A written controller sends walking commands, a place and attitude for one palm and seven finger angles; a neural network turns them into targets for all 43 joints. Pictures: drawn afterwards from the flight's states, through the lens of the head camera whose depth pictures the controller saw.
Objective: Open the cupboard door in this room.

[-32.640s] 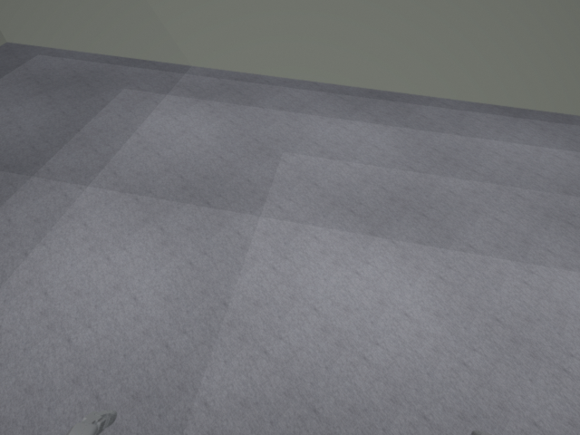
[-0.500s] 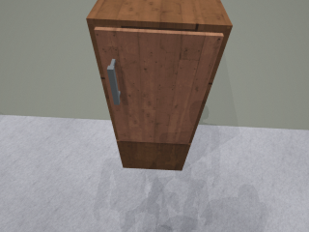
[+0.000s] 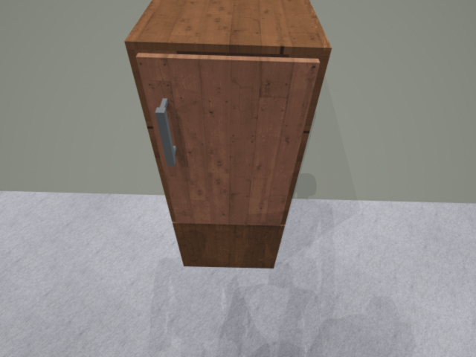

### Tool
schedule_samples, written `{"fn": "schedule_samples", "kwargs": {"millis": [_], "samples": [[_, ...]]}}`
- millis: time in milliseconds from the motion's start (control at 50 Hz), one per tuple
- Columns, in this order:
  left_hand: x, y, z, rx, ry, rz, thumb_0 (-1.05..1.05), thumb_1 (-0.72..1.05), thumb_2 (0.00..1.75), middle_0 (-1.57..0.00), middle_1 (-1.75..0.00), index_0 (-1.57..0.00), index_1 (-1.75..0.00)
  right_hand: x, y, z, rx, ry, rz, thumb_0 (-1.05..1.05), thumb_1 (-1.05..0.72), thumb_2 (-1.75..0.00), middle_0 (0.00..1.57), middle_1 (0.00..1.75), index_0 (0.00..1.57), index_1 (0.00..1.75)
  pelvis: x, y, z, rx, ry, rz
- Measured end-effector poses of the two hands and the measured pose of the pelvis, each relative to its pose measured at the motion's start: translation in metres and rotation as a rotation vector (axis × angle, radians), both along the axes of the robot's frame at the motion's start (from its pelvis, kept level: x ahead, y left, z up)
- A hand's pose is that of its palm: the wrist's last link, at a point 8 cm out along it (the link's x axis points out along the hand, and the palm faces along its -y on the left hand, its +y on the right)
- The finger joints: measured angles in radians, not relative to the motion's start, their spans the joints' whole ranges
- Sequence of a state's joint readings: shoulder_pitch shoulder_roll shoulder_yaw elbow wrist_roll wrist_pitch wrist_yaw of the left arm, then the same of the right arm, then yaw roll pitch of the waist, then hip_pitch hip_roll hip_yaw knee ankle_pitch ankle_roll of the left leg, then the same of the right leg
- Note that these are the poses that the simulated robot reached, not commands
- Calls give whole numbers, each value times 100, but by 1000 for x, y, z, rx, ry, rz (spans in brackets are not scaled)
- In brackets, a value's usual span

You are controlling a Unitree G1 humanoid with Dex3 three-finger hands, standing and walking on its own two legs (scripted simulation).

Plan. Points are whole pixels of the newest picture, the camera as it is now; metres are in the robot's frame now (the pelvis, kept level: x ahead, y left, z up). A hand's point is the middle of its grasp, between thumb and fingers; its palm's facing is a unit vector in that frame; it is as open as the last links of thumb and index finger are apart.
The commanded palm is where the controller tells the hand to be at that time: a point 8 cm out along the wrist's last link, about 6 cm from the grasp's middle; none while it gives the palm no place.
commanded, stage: come to a stop and stand still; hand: left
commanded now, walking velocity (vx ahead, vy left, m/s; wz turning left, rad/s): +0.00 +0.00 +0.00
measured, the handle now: (168, 133) +0.58 +0.19 +0.04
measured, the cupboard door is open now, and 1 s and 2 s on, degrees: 0 0 0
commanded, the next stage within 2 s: look again from close up in 0.62 s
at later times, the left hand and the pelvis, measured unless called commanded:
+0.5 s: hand out of the picture -0.01 +0.14 -0.18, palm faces +0.04 -0.99 -0.15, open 7.4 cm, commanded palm none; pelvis +0.02 +0.00 +0.00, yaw -1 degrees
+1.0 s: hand out of the picture +0.05 +0.18 -0.18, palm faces +0.02 -0.98 -0.22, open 7.4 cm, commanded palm none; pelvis +0.04 +0.00 -0.01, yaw +1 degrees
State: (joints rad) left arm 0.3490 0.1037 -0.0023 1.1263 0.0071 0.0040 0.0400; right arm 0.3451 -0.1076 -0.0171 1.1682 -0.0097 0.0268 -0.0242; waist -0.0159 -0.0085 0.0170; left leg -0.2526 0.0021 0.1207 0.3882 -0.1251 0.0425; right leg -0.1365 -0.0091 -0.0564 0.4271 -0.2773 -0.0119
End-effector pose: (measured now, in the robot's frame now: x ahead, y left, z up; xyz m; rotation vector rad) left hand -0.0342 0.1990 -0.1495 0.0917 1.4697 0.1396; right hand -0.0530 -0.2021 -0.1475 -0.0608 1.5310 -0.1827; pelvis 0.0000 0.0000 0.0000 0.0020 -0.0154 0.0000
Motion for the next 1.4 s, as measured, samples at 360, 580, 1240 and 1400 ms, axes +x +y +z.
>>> {"fn": "schedule_samples", "kwargs": {"millis": [360,580,1240,1400], "samples": [[9,-6,1,-2,2,12,1,91,90,-20,-30,-20,-30,38,3,-3,4,-62,21,1,-92,-90,20,30,20,30,14,0,0,3,3,-7],[22,-4,1,2,-2,0,1,91,90,-20,-30,-20,-30,54,-8,0,-23,-84,28,1,-92,-90,19,30,20,30,23,-2,1,6,3,-11],[105,30,-3,70,-146,-56,1,91,90,-20,-30,-20,-30,129,-24,-1,-66,-215,103,1,-92,-90,20,30,20,30,51,1,-8,9,19,-5],[167,39,62,140,-595,53,2,89,89,-20,-31,-21,-30,163,-33,19,-114,-473,117,1,-91,-90,20,30,20,30,44,-1,-7,19,31,8]]}}
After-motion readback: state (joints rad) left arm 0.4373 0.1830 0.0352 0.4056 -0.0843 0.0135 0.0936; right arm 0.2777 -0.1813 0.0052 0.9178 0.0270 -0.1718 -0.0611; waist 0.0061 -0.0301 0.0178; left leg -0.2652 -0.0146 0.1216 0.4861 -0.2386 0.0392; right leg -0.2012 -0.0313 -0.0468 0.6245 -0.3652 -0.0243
